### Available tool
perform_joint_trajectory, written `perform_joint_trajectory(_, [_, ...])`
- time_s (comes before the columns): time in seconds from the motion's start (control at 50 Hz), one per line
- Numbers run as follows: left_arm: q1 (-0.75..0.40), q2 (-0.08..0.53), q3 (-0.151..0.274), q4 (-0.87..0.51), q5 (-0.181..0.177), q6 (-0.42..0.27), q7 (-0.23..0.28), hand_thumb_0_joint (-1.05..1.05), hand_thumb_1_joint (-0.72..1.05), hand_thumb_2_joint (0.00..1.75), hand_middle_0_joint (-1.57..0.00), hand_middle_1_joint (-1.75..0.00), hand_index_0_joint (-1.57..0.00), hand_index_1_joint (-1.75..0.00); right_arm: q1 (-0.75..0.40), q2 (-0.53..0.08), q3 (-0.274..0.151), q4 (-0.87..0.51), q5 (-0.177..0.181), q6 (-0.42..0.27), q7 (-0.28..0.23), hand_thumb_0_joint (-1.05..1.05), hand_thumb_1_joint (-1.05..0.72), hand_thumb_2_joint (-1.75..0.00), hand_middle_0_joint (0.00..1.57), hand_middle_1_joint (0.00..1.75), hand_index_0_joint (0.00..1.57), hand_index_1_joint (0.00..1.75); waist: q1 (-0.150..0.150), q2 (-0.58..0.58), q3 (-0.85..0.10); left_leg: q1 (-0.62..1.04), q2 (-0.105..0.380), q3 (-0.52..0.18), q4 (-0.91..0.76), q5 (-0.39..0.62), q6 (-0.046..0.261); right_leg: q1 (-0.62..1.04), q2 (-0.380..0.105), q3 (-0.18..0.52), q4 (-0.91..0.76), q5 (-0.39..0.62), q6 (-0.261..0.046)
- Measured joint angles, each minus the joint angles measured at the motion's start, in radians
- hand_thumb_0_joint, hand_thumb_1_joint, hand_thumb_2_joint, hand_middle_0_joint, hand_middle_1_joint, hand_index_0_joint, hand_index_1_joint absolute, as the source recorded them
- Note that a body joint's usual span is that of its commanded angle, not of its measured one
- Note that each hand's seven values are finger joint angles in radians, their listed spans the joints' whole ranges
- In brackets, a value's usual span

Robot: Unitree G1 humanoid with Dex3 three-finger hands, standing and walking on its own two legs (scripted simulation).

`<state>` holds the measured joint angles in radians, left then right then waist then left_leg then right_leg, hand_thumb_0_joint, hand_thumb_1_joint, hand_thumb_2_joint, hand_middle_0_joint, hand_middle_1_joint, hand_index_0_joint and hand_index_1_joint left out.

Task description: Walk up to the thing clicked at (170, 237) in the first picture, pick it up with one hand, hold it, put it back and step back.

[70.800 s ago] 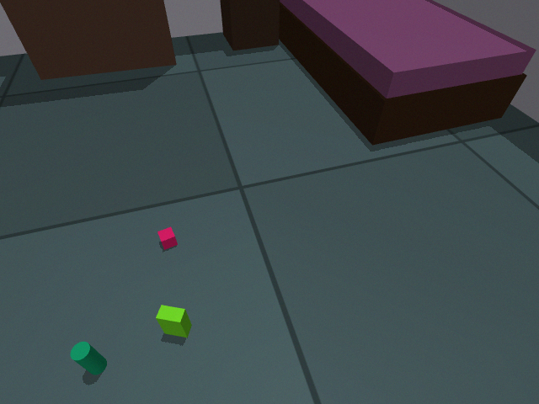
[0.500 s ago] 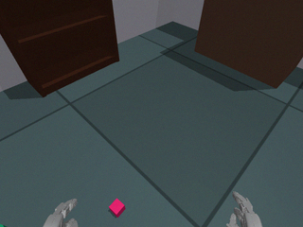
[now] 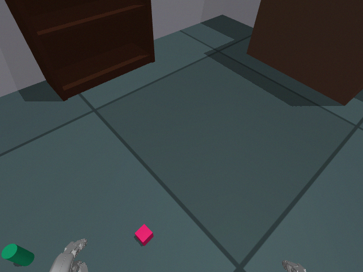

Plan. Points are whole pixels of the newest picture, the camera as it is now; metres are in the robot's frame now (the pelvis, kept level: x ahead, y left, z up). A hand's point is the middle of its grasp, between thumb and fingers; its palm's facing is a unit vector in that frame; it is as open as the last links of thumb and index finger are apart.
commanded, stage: stand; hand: left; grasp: from above
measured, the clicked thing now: (144, 234) +0.42 +0.19 -0.71
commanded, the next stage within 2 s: none
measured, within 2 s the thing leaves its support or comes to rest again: neither
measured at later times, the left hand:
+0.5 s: hand out of the picture +0.05 +0.24 -0.12, palm faces +0.05 -0.94 -0.33, open 7.4 cm
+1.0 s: hand out of the picture +0.05 +0.24 -0.12, palm faces +0.04 -0.94 -0.34, open 7.4 cm
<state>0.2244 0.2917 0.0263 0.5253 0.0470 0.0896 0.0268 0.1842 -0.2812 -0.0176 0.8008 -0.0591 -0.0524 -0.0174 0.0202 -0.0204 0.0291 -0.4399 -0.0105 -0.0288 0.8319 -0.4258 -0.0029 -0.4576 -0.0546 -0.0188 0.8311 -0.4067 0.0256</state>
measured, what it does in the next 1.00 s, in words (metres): stands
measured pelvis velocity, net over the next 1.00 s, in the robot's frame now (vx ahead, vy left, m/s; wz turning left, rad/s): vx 0.00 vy -0.01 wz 0.02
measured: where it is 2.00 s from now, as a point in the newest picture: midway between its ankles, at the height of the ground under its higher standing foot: outside the picture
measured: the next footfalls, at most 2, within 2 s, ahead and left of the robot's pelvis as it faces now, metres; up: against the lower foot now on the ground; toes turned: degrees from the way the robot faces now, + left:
none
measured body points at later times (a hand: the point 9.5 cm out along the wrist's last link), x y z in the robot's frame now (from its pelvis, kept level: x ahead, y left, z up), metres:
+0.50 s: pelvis +0.00 +0.01 +0.04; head +0.00 +0.00 +0.49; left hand +0.05 +0.29 -0.10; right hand +0.08 -0.27 -0.10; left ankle +0.01 +0.12 -0.70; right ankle +0.02 -0.14 -0.70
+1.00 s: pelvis +0.00 -0.01 +0.04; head +0.00 -0.01 +0.49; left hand +0.05 +0.29 -0.09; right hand +0.07 -0.29 -0.10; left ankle +0.01 +0.12 -0.70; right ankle +0.02 -0.14 -0.70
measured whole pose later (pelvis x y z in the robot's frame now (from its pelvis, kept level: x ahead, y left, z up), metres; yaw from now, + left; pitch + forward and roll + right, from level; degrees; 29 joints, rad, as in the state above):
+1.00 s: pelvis +0.00 -0.01 +0.04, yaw +1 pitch -4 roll +0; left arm 0.14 0.31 0.03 1.15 0.02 0.00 0.02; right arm 0.14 -0.32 -0.02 1.14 -0.02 0.00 -0.01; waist 0.01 0.02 0.07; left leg -0.10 0.00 -0.05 0.36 -0.20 -0.02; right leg -0.10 -0.04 -0.05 0.35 -0.18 0.02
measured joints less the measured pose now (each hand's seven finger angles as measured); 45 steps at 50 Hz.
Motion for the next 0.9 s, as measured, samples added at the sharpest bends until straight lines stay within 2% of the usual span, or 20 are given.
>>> perform_joint_trajectory(0.14, [0.003, 0.003, 0.02, 0.238, -0.003, -0.049, 0.005, 0.01, 0.91, 0.9, -0.2, -0.3, -0.2, -0.3, 0.016, -0.02, -0.034, 0.092, 0.01, 0.03, 0.006, 0.01, -0.91, -0.89, 0.2, 0.3, 0.21, 0.3, -0.004, 0.014, 0.018, 0.099, 0.001, -0.004, -0.096, 0.036, 0.006, 0.109, 0.001, -0.008, -0.113, 0.044, 0.008])
perform_joint_trajectory(0.36, [-0.009, -0.009, 0.009, 0.453, -0.017, -0.076, 0.007, 0.01, 0.91, 0.9, -0.2, -0.3, -0.2, -0.3, -0.006, -0.001, -0.022, 0.207, 0.027, 0.049, -0.001, 0.01, -0.91, -0.89, 0.2, 0.3, 0.21, 0.3, -0.002, 0.028, 0.034, 0.235, -0.002, -0.014, -0.273, 0.123, 0.007, 0.257, -0.001, -0.022, -0.303, 0.134, 0.012])
perform_joint_trajectory(0.58, [-0.045, 0.001, 0.005, 0.56, -0.017, -0.086, 0.003, 0.0, 0.91, 0.9, -0.2, -0.3, -0.2, -0.3, -0.036, -0.007, -0.017, 0.282, 0.036, 0.056, 0.002, 0.01, -0.91, -0.89, 0.2, 0.3, 0.21, 0.3, -0.004, 0.035, 0.039, 0.311, -0.002, -0.019, -0.394, 0.192, 0.003, 0.331, -0.002, -0.029, -0.417, 0.196, 0.011])
perform_joint_trajectory(0.9, [-0.076, 0.014, 0.007, 0.618, -0.024, -0.095, -0.004, 0.0, 0.91, 0.9, -0.2, -0.3, -0.2, -0.3, -0.037, -0.035, -0.011, 0.33, 0.04, 0.055, 0.006, 0.01, -0.91, -0.89, 0.2, 0.3, 0.21, 0.3, -0.012, 0.038, 0.045, 0.339, 0.01, -0.023, -0.458, 0.224, -0.009, 0.355, 0.01, -0.034, -0.473, 0.224, 0.0])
